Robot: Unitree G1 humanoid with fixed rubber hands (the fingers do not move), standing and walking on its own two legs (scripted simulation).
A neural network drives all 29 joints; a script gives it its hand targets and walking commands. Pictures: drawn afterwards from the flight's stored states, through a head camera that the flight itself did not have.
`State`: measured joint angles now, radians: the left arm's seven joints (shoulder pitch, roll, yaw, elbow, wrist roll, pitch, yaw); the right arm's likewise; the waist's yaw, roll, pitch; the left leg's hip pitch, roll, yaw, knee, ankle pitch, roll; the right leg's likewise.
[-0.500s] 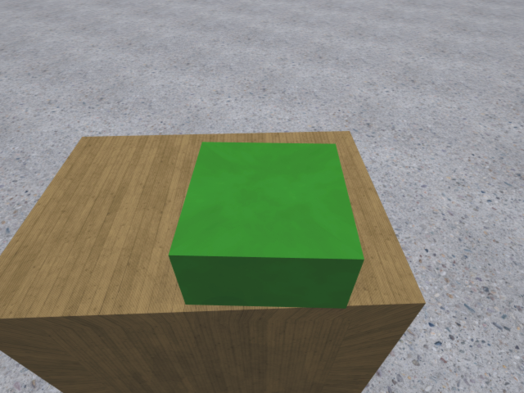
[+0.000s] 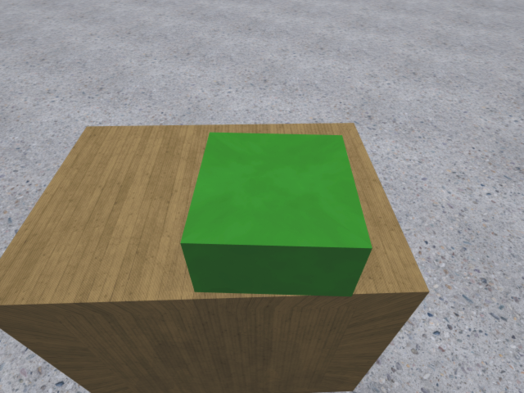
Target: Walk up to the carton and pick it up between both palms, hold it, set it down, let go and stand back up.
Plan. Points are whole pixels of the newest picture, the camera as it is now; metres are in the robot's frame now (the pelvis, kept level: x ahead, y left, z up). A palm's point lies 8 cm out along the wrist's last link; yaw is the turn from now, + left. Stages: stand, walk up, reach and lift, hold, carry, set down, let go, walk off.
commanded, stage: stand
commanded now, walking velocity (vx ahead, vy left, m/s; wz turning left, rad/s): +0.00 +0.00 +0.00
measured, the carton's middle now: (274, 207) +0.49 +0.00 +0.00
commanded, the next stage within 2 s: none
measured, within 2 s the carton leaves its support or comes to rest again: neither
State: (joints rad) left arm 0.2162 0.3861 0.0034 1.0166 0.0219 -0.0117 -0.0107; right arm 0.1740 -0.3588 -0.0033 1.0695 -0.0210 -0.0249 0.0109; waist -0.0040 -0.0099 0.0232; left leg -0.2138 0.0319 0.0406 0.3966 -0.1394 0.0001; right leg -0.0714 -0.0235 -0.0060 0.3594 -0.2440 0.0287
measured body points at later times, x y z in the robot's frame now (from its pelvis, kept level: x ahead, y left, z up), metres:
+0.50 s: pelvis +0.00 +0.00 +0.00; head +0.00 +0.01 +0.45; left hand +0.07 +0.31 -0.13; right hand +0.08 -0.31 -0.12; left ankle +0.05 +0.12 -0.74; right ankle -0.03 -0.14 -0.74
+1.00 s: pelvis +0.01 +0.00 +0.00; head +0.01 +0.01 +0.45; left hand +0.08 +0.31 -0.13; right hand +0.08 -0.31 -0.12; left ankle +0.05 +0.12 -0.74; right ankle -0.03 -0.14 -0.74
